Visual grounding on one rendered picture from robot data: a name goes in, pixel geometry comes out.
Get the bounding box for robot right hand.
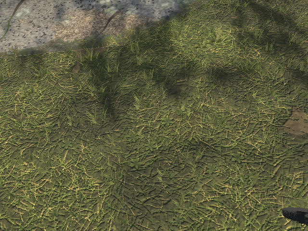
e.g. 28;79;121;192
282;207;308;226

